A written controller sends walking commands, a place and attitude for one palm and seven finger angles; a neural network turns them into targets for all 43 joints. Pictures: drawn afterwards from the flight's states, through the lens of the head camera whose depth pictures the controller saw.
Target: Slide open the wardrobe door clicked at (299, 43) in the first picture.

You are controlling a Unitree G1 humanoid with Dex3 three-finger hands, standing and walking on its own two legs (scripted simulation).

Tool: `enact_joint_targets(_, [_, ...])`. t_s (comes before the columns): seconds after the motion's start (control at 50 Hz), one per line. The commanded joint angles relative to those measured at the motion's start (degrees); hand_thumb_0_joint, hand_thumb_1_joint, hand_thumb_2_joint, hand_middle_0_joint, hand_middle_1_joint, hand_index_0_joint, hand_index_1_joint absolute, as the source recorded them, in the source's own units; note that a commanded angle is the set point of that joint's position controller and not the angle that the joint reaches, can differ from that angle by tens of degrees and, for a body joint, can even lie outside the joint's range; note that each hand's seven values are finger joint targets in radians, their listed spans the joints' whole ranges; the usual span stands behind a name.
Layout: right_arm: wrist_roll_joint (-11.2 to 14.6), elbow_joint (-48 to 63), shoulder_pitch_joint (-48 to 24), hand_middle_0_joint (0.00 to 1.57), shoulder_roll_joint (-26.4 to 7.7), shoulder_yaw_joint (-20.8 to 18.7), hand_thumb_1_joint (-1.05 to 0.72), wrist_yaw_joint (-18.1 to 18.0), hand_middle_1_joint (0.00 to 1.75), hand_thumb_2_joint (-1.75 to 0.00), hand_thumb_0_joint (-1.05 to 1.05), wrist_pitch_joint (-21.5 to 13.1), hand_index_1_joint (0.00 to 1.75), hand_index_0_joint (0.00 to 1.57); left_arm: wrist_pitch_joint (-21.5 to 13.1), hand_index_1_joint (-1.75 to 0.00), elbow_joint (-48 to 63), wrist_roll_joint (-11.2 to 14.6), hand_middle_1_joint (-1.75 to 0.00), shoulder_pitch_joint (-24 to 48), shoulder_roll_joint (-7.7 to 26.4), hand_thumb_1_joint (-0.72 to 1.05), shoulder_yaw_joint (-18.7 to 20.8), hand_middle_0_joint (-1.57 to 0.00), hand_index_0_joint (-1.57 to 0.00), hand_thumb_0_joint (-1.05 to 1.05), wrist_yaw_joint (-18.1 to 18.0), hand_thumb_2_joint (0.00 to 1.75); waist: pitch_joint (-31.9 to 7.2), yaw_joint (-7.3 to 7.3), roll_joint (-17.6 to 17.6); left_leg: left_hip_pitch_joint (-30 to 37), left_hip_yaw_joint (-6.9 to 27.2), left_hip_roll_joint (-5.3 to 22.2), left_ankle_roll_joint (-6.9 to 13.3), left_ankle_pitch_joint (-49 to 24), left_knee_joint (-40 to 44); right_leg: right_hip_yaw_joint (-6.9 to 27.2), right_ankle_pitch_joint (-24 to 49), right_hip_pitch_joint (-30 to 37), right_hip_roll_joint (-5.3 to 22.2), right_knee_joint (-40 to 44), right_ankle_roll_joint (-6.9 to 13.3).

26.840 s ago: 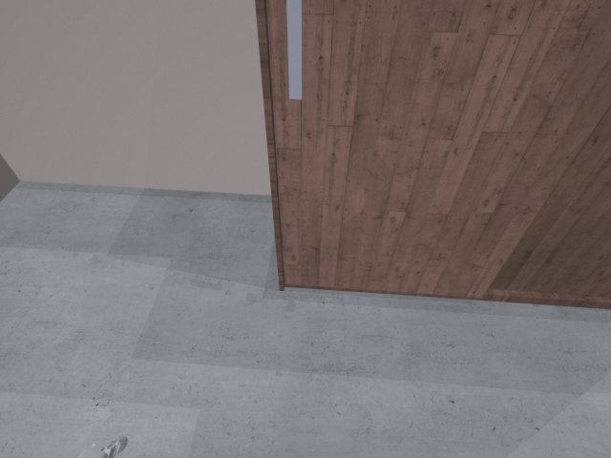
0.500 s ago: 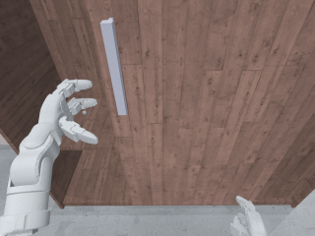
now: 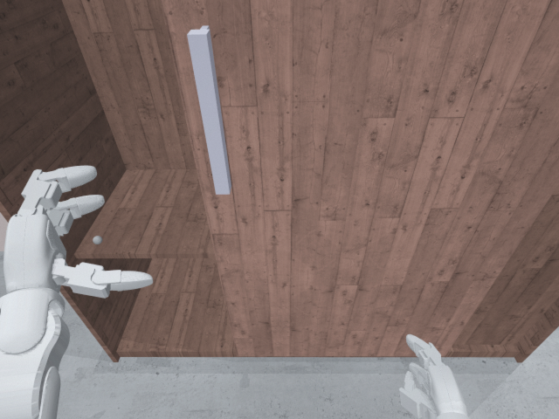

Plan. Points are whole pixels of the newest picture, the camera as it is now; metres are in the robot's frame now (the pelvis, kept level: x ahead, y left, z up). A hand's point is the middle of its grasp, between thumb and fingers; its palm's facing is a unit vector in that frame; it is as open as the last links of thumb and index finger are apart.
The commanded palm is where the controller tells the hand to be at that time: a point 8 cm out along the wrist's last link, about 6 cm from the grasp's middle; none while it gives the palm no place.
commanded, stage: draw the hand back to the body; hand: left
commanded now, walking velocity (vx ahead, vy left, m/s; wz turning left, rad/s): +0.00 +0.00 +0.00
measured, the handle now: (215, 117) +0.51 +0.18 +0.22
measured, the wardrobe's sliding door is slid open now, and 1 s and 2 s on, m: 0.45 0.45 0.45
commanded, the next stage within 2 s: step back with the hand held close in 0.92 s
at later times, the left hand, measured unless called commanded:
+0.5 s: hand (81, 278) +0.21 +0.26 +0.17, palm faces +0.47 -0.82 -0.34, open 9.2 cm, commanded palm +0.16 +0.30 +0.17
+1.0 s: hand (82, 273) +0.22 +0.27 +0.16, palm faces +0.48 -0.81 -0.34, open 7.4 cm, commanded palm +0.17 +0.30 +0.17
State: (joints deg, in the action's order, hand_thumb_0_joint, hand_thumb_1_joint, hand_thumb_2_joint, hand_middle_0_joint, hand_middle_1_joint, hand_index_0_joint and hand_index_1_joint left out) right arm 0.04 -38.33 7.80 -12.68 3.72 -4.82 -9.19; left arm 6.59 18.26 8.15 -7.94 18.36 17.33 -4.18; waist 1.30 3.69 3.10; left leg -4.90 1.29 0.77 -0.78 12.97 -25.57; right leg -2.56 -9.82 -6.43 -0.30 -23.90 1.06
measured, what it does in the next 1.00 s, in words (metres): stands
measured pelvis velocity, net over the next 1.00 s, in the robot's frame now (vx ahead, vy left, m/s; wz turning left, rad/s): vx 0.03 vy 0.01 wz -0.01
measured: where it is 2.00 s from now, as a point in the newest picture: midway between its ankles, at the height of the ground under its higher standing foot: outside the picture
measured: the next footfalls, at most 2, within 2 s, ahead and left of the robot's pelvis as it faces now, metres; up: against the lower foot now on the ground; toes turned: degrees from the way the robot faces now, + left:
none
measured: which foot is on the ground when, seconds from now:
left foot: down 0.00-1.00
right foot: down 0.00-1.00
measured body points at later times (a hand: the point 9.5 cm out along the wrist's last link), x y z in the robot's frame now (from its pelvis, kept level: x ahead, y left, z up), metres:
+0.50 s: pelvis +0.01 +0.00 +0.00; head -0.03 -0.02 +0.45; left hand +0.18 +0.30 +0.18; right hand +0.19 -0.23 -0.08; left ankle +0.02 +0.13 -0.74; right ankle +0.05 -0.11 -0.74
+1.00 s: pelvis +0.03 +0.01 +0.00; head +0.00 -0.01 +0.45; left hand +0.19 +0.31 +0.18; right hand +0.22 -0.21 -0.08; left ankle +0.02 +0.13 -0.74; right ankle +0.05 -0.11 -0.74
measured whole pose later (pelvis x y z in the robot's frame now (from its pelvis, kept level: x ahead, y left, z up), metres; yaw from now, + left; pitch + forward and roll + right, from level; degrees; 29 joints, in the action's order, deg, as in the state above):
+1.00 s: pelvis +0.03 +0.01 +0.00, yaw -1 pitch -7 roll -1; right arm -1.2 -40.4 9.8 -11.5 1.2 -4.5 -9.1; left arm -4.9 20.4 4.1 -24.6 18.3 18.9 -7.4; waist 2.4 4.0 3.0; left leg -1.8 0.4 0.8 -0.3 13.6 -22.3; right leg -1.8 -10.1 -3.6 -0.4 -20.5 0.6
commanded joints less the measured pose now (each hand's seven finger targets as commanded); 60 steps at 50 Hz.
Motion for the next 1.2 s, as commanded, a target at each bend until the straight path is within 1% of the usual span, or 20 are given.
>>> enact_joint_targets(0.0, [-0.1,7.9,-8.0,0.20,-6.0,-3.6,-0.90,-0.4,0.30,-0.90,0.00,-2.9,0.30,0.20,-9.7,-0.85,10.1,-2.2,-0.85,9.1,9.6,-0.04,3.1,-0.23,-0.23,0.00,-3.1,0.44,-2.7,-0.59,-2.6,-3.8,-3.2,-0.9,1.4,3.6,7.0,1.4,-10.8,0.6,0.4,8.3,-0.5])
enact_joint_targets(0.1, [-0.4,7.2,-8.1,0.20,-5.8,-4.1,-0.90,-0.7,0.30,-0.90,0.00,-3.6,0.30,0.20,-13.8,-0.75,12.6,-3.9,-0.75,7.9,11.3,0.14,4.4,-0.23,-0.23,0.00,-4.7,0.53,-4.1,-0.24,2.0,-2.6,-3.1,-1.2,1.3,4.6,7.9,1.5,-11.3,1.9,0.6,8.8,-0.2])
enact_joint_targets(0.14, [-0.6,6.9,-8.1,0.20,-6.0,-4.3,-0.90,-0.8,0.30,-0.90,0.00,-4.3,0.30,0.20,-14.9,-0.70,13.5,-4.4,-0.70,6.0,12.6,0.21,5.7,-0.22,-0.22,0.00,-5.2,0.57,-4.4,0.05,2.2,-2.1,-3.0,-1.2,1.3,3.4,8.0,1.3,-9.9,2.6,0.4,8.8,-0.1])
enact_joint_targets(0.2, [-0.6,6.7,-7.7,0.20,-5.9,-4.6,-0.90,-0.7,0.30,-0.90,0.00,-4.6,0.30,0.20,-15.8,-0.64,12.6,-4.2,-0.64,1.1,11.5,0.32,5.8,-0.22,-0.22,0.00,-5.3,0.62,-3.4,0.23,-0.6,-2.7,-2.6,-0.9,1.3,1.7,8.3,0.9,-8.5,3.3,0.3,8.4,-0.2])
enact_joint_targets(0.22, [-0.7,6.5,-7.7,0.20,-5.9,-4.8,-0.90,-0.7,0.30,-0.90,0.00,-4.6,0.30,0.20,-16.1,-0.62,12.7,-4.3,-0.62,-0.1,11.4,0.36,5.9,-0.22,-0.22,0.00,-5.2,0.64,-3.5,0.29,-0.3,-2.4,-2.9,-1.0,1.4,0.7,8.2,1.0,-7.5,3.4,0.3,8.5,-0.2])
enact_joint_targets(0.28, [-0.6,6.3,-7.2,0.20,-5.9,-5.2,-0.90,-0.5,0.30,-0.90,0.00,-4.4,0.30,0.20,-16.4,-0.55,10.6,-4.0,-0.55,-4.6,10.7,0.47,6.4,-0.22,-0.22,0.00,-4.7,0.69,-0.5,0.34,-2.7,-3.2,-2.9,-0.6,1.5,-0.1,8.3,1.0,-7.0,2.5,0.3,8.8,-0.5])
enact_joint_targets(0.32, [-0.6,6.4,-7.0,0.20,-6.1,-5.5,-0.90,-0.3,0.30,-0.90,0.00,-4.2,0.30,0.20,-16.7,-0.51,10.7,-3.9,-0.51,-7.0,10.9,0.54,7.2,-0.21,-0.21,0.00,-4.4,0.73,-0.5,0.60,-2.7,-3.4,-3.0,-0.4,1.5,-1.8,8.0,1.0,-5.1,3.0,0.2,8.4,-0.4])
enact_joint_targets(0.44, [-0.4,6.9,-6.5,0.20,-6.1,-5.9,-0.90,-0.2,0.30,-0.90,0.00,-4.3,0.30,0.20,-17.3,-0.38,13.6,-4.3,-0.38,-10.1,11.4,0.75,8.1,-0.21,-0.21,0.00,-4.2,0.83,-0.5,0.49,1.2,-2.6,-3.1,-0.3,1.2,-2.9,7.9,1.1,-3.5,2.8,0.0,7.9,-0.3])
enact_joint_targets(0.52, [-0.7,7.4,-6.0,0.20,-6.0,-6.0,-0.90,-0.4,0.30,-0.90,0.00,-4.4,0.30,0.20,-17.3,-0.30,15.5,-4.2,-0.30,-12.9,11.4,0.90,8.5,-0.20,-0.20,0.00,-4.5,0.90,-2.1,0.50,-0.2,-2.1,-3.0,-0.4,1.4,-4.9,7.4,0.9,-1.4,3.7,-0.1,7.3,-0.4])
enact_joint_targets(0.62, [-0.7,6.7,-5.7,0.20,-6.0,-5.7,-0.90,-0.8,0.30,-0.90,0.00,-4.5,0.30,0.20,-16.8,-0.30,15.6,-4.6,-0.30,-8.4,10.6,0.90,7.1,-0.20,-0.20,0.00,-5.0,0.90,-0.4,-0.39,1.4,-1.9,-2.8,-0.5,1.4,-4.0,7.3,0.8,-2.0,2.4,0.0,7.8,-0.4])
enact_joint_targets(0.64, [-0.7,6.5,-5.7,0.20,-6.2,-5.7,-0.90,-0.9,0.30,-0.90,0.00,-4.7,0.30,0.20,-16.7,-0.30,15.4,-4.8,-0.30,-8.1,11.6,0.90,7.9,-0.20,-0.20,0.00,-5.1,0.90,-0.3,-0.23,1.2,-1.5,-2.9,-0.6,1.5,-4.8,7.3,0.8,-1.1,2.3,-0.1,7.8,-0.4])
enact_joint_targets(0.76, [-0.8,6.6,-6.0,0.20,-5.7,-5.2,-0.90,-0.8,0.30,-0.90,0.00,-4.2,0.30,0.20,-15.9,-0.30,13.7,-4.5,-0.30,-9.6,9.9,0.90,6.8,-0.20,-0.20,0.00,-4.8,0.90,-1.3,0.20,0.2,-1.5,-2.3,-0.4,1.2,-7.0,7.8,0.3,0.8,3.9,-0.2,6.9,-0.3])
enact_joint_targets(0.92, [-0.9,7.2,-6.1,0.20,-5.5,-5.3,-0.90,-0.4,0.30,-0.90,0.00,-3.1,0.30,0.20,-15.3,-0.30,14.0,-4.1,-0.30,-11.2,10.8,0.90,8.2,-0.20,-0.20,0.00,-4.3,0.90,-2.6,0.61,-1.1,-1.6,-2.6,-0.3,1.2,-9.9,7.2,0.4,4.2,5.3,-0.2,6.3,-0.4])
enact_joint_targets(1.0, [-0.9,7.3,-6.2,0.20,-5.5,-5.3,-0.90,-0.5,0.30,-0.90,0.00,-3.2,0.30,0.20,-15.4,-0.30,15.1,-4.3,-0.30,-10.4,10.9,0.90,8.1,-0.20,-0.20,0.00,-4.4,0.90,-2.9,0.49,1.4,-1.2,-2.7,-0.3,1.1,-10.0,7.0,0.4,4.1,5.1,-0.2,6.3,-0.3])
enact_joint_targets(1.02, [-0.9,7.4,-6.2,0.20,-5.6,-5.2,-0.90,-0.5,0.30,-0.90,0.00,-3.4,0.30,0.20,-15.6,-0.30,17.6,-4.4,-0.30,-8.4,11.5,0.90,8.2,-0.20,-0.20,0.00,-4.5,0.90,-3.8,0.43,2.7,-0.7,-2.5,-0.4,1.0,-10.5,6.9,0.4,4.6,5.6,-0.2,6.1,-0.2])
enact_joint_targets(1.04, [0.2,10.4,-5.4,0.20,-6.2,-4.1,-0.90,0.0,0.30,-0.90,0.00,-2.0,0.30,0.20,-18.4,-0.30,22.0,-4.9,-0.30,2.6,22.0,0.90,17.7,-0.20,-0.20,0.00,-5.3,0.90,0.9,-1.58,6.2,-5.7,-1.6,0.3,1.5,-4.7,5.4,4.2,5.1,0.8,1.9,7.7,-0.5])
enact_joint_targets(1.06, [-0.4,8.3,-4.8,0.20,-6.0,-4.6,-0.90,-0.1,0.30,-0.90,0.00,-1.0,0.30,0.20,-18.1,-0.30,14.1,-4.9,-0.30,-9.7,13.2,0.90,11.4,-0.20,-0.20,0.00,-4.5,0.90,1.2,-2.56,-1.0,-6.9,-0.3,1.2,1.9,-6.0,2.7,4.4,6.9,-3.1,4.1,7.8,-0.2])
enact_joint_targets(1.08, [-0.4,9.2,-4.4,0.20,-6.3,-5.0,-0.90,0.2,0.30,-0.90,0.00,0.0,0.30,0.20,-17.3,-0.30,13.4,-5.4,-0.30,-13.5,10.9,0.90,9.0,-0.20,-0.20,0.00,-4.0,0.90,0.1,-2.67,-4.6,-5.9,-0.3,1.2,1.9,-7.0,1.0,5.6,6.8,-4.7,5.1,8.0,-0.1])
enact_joint_targets(1.1, [-0.2,10.2,-3.7,0.20,-6.5,-5.3,-0.90,0.4,0.30,-0.90,0.00,0.8,0.30,0.20,-16.9,-0.30,13.2,-5.5,-0.30,-14.9,10.4,0.90,8.7,-0.20,-0.20,0.00,-3.9,0.90,-1.9,-2.76,-5.8,-5.1,-0.6,1.2,1.8,-7.9,-0.6,6.1,6.8,-5.0,6.1,7.9,0.2])
enact_joint_targets(1.18, [0.0,11.6,-2.7,0.20,-7.0,-5.9,-0.90,0.0,0.30,-0.90,0.00,2.9,0.30,0.20,-17.2,-0.30,15.7,-5.6,-0.30,-20.3,11.7,0.90,10.0,-0.20,-0.20,0.00,-4.7,0.90,-10.9,-2.84,-1.7,-4.5,-0.6,2.5,1.6,-16.3,-2.7,5.0,14.1,-2.4,7.2,2.5,0.4])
